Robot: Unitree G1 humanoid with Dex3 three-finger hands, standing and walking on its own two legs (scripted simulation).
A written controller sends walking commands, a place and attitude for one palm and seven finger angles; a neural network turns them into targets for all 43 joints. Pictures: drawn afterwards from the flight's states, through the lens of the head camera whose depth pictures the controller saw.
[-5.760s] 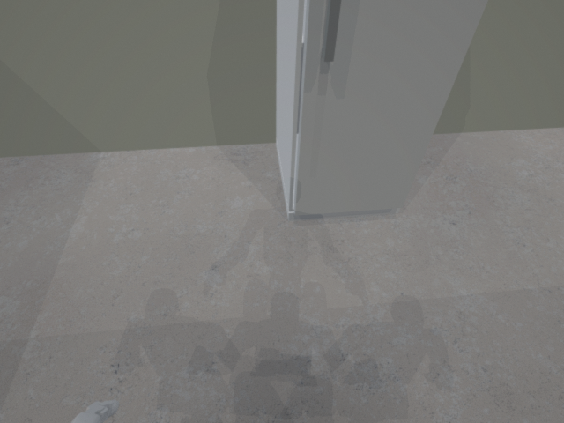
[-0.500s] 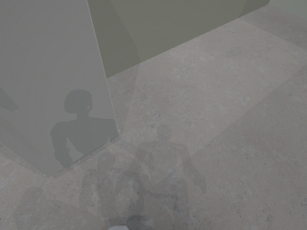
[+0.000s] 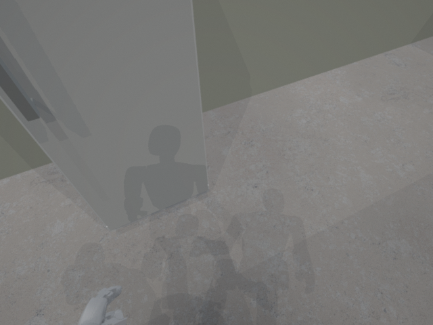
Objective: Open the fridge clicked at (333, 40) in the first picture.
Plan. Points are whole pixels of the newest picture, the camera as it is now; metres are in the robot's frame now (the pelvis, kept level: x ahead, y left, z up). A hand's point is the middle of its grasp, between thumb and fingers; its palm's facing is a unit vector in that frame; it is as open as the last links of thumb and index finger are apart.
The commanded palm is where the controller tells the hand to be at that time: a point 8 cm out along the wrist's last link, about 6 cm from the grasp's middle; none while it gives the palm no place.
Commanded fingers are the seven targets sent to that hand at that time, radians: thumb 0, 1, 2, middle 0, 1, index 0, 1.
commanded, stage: turn to face it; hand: left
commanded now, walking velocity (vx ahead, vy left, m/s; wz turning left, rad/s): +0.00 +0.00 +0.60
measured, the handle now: out of the picture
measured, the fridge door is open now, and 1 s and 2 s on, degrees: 0 0 0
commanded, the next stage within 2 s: take the last steps up to it in 0.68 s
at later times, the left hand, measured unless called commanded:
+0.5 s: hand out of the picture -0.08 +0.24 -0.18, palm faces +0.34 -0.91 -0.24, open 7.4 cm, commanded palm none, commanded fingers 0.00 0.90 0.90 -0.20 -0.30 -0.20 -0.30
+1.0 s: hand out of the picture -0.08 +0.21 -0.15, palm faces +0.40 -0.89 -0.23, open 7.4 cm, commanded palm none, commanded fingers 0.00 0.90 0.90 -0.20 -0.30 -0.20 -0.30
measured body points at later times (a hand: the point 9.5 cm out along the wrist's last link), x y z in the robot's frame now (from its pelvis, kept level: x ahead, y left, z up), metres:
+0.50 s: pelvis -0.04 +0.03 -0.01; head -0.02 +0.06 +0.44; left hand -0.10 +0.29 -0.16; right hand +0.14 -0.20 -0.13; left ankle -0.07 +0.12 -0.73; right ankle +0.01 -0.12 -0.72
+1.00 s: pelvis -0.06 +0.01 +0.00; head -0.06 -0.01 +0.45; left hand -0.10 +0.25 -0.13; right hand +0.05 -0.20 -0.16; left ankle -0.07 +0.12 -0.73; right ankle -0.04 -0.09 -0.73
